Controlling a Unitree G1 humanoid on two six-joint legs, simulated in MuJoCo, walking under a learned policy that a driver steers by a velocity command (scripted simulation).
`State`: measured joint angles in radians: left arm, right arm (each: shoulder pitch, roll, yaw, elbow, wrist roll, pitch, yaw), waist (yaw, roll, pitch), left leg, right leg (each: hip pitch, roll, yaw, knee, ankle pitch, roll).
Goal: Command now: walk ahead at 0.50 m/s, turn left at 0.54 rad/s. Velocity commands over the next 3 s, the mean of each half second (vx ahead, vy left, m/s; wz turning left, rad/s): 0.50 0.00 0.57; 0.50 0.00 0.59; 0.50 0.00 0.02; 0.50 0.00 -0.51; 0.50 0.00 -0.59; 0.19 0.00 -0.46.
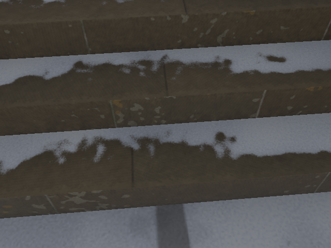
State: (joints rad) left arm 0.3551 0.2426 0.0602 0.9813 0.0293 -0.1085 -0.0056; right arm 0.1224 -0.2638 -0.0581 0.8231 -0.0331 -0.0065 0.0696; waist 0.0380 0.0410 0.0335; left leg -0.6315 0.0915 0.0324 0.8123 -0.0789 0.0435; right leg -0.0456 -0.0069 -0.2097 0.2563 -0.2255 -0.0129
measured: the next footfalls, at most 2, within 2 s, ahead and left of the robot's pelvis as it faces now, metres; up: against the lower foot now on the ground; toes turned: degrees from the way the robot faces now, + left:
left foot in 0.14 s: +0.22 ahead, +0.12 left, +0.00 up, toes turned +11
right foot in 0.64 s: +0.49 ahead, +0.01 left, +0.00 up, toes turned +23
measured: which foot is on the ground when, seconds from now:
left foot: up 0.00-0.12, down 0.14-0.62, up 0.64-1.00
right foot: down 0.00-0.14, up 0.16-0.62, down 0.64-1.00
